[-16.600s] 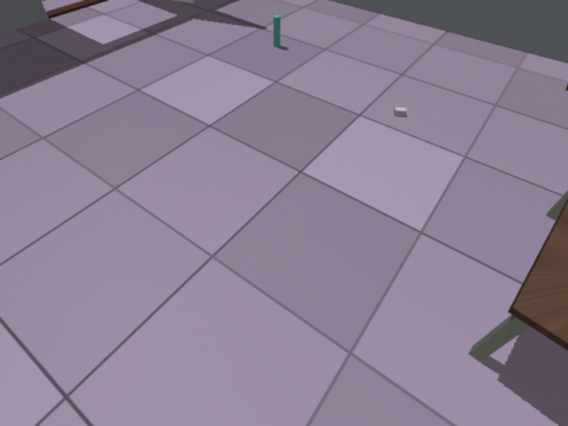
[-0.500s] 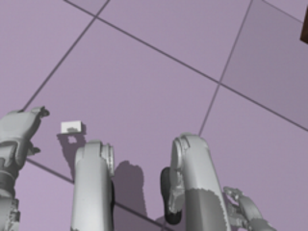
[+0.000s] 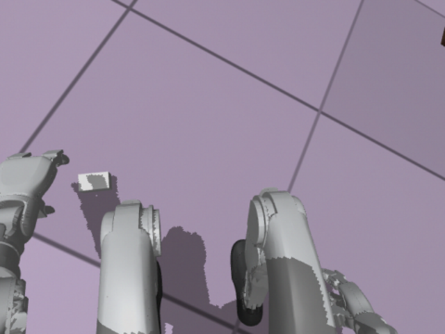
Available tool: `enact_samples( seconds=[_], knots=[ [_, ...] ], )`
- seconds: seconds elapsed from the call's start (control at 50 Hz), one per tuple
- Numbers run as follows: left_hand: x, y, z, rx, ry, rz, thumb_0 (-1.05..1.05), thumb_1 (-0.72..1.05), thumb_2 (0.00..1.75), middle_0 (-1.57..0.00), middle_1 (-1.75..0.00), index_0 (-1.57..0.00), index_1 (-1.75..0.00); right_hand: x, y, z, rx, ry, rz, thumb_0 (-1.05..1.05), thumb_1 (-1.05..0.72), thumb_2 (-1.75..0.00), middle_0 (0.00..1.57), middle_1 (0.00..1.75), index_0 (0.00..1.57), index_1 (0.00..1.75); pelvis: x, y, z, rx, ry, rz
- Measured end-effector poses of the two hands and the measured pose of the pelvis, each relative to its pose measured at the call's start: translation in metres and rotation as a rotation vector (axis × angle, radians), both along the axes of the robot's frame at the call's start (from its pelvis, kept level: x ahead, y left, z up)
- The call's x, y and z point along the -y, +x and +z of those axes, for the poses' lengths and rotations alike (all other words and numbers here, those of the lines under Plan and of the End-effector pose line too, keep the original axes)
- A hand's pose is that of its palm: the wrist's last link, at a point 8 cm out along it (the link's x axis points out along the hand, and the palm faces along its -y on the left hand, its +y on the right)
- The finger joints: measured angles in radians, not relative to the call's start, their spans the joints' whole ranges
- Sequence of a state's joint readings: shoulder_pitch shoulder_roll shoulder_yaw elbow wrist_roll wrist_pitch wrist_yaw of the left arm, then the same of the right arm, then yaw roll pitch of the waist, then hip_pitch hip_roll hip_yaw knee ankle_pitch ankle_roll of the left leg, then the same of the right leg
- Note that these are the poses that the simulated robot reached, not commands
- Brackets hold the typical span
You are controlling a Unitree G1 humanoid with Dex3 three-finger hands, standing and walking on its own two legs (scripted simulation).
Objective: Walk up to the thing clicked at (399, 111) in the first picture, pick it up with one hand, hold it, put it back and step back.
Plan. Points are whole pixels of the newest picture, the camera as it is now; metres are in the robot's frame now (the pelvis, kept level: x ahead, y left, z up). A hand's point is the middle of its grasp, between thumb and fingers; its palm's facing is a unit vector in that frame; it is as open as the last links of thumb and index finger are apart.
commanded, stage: rise first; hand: left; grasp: from above
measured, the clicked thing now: (95, 182) +0.40 +0.25 -0.33
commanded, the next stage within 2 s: approach in 0.60 s
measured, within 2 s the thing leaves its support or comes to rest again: neither
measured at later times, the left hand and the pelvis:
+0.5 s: hand (49, 188) +0.37 +0.30 -0.20, palm faces -0.45 -0.08 -0.89, open 10.9 cm; pelvis +0.00 +0.00 -0.01, yaw +0 degrees
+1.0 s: hand (79, 173) +0.40 +0.25 -0.20, palm faces -0.41 -0.04 -0.91, open 12.0 cm; pelvis +0.00 +0.00 -0.02, yaw +0 degrees
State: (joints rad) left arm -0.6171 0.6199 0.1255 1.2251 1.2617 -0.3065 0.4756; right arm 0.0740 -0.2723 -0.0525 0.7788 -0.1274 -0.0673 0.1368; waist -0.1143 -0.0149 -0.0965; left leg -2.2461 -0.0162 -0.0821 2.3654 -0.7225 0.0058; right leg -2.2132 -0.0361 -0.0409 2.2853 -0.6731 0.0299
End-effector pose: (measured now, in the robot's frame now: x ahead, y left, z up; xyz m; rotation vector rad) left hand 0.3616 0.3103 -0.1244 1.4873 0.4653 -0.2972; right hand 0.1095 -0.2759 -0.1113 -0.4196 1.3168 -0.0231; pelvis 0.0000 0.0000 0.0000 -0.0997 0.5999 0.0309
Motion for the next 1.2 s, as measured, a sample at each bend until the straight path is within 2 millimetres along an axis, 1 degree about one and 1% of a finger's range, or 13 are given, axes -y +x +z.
enact_samples(
  seconds=[0.18, 0.4, 0.52, 0.74, 0.8, 0.84, 0.9, 1.0, 1.08, 1.14, 1.2],
  knots=[
    [0.001, 0.002, -0.007, 0.021, 0.001, -0.002, 0.0, 0.01, 0.56, -0.57, -0.5, -0.57, -0.5, 0.008, -0.001, -0.002, -0.006, -0.021, -0.005, 0.01, -0.91, -0.9, 0.2, 0.3, 0.2, 0.3, 0.0, 0.002, -0.006, -0.003, 0.0, -0.001],
    [0.006, 0.006, -0.013, 0.017, 0.01, 0.013, 0.0, -0.01, 0.59, -0.56, -0.5, -0.55, -0.51, 0.007, -0.002, -0.006, 0.0, -0.009, -0.004, 0.01, -0.91, -0.89, 0.2, 0.3, 0.2, 0.3, 0.001, 0.002, -0.009, 0.001, 0.004, -0.002],
    [0.008, 0.01, -0.016, 0.017, -0.001, 0.02, 0.0, -0.02, 0.59, -0.55, -0.51, -0.54, -0.52, 0.007, -0.007, -0.009, -0.006, -0.005, -0.002, 0.01, -0.91, -0.89, 0.2, 0.3, 0.2, 0.3, 0.002, 0.001, -0.012, 0.008, 0.003, -0.003],
    [0.006, 0.007, -0.023, 0.011, -0.007, 0.013, 0.0, -0.04, 0.62, -0.54, -0.53, -0.52, -0.54, 0.007, -0.017, -0.011, -0.028, -0.009, -0.006, 0.01, -0.91, -0.89, 0.2, 0.3, 0.2, 0.3, 0.001, 0.0, -0.019, 0.018, -0.001, -0.003],
    [0.008, 0.008, -0.025, 0.017, -0.003, 0.003, 0.0, -0.07, 0.63, -0.51, -0.55, -0.5, -0.56, 0.007, -0.019, -0.012, -0.027, -0.01, -0.01, 0.01, -0.91, -0.89, 0.2, 0.3, 0.2, 0.3, 0.0, 0.0, -0.02, 0.021, -0.002, -0.003],
    [0.012, 0.01, -0.025, 0.028, -0.003, -0.012, 0.0, -0.09, 0.65, -0.49, -0.58, -0.48, -0.59, 0.007, -0.02, -0.011, -0.024, -0.011, -0.014, 0.01, -0.9, -0.89, 0.2, 0.3, 0.2, 0.3, 0.0, 0.0, -0.021, 0.02, -0.001, -0.003],
    [0.025, 0.017, -0.024, 0.043, -0.003, -0.05, 0.0, -0.12, 0.68, -0.46, -0.61, -0.45, -0.62, 0.007, -0.021, -0.01, -0.016, -0.01, -0.019, 0.01, -0.9, -0.89, 0.2, 0.3, 0.2, 0.3, 0.0, 0.0, -0.02, 0.016, 0.0, -0.003],
    [0.058, 0.037, -0.021, 0.072, -0.013, -0.103, 0.0, -0.17, 0.71, -0.41, -0.66, -0.41, -0.67, 0.006, -0.026, -0.005, -0.004, -0.008, -0.032, 0.01, -0.9, -0.89, 0.2, 0.3, 0.2, 0.3, -0.001, -0.001, -0.017, 0.007, 0.0, -0.007],
    [0.08, 0.053, -0.02, 0.079, -0.012, -0.101, 0.0, -0.2, 0.74, -0.38, -0.7, -0.38, -0.7, 0.007, -0.036, 0.0, -0.003, -0.003, -0.047, 0.0, -0.9, -0.88, 0.2, 0.3, 0.2, 0.3, 0.0, -0.001, -0.014, 0.002, 0.0, -0.013],
    [0.088, 0.061, -0.022, 0.058, 0.002, -0.083, 0.0, -0.22, 0.76, -0.36, -0.73, -0.36, -0.72, 0.009, -0.047, 0.001, -0.017, 0.006, -0.053, 0.0, -0.9, -0.88, 0.2, 0.3, 0.2, 0.3, 0.001, -0.002, -0.015, 0.002, 0.001, -0.016],
    [0.086, 0.064, -0.024, 0.056, 0.003, -0.032, 0.0, -0.23, 0.77, -0.34, -0.75, -0.35, -0.74, 0.01, -0.06, -0.001, -0.044, 0.017, -0.062, 0.0, -0.9, -0.88, 0.2, 0.3, 0.2, 0.3, 0.003, -0.003, -0.016, 0.008, 0.003, -0.02]
  ],
)
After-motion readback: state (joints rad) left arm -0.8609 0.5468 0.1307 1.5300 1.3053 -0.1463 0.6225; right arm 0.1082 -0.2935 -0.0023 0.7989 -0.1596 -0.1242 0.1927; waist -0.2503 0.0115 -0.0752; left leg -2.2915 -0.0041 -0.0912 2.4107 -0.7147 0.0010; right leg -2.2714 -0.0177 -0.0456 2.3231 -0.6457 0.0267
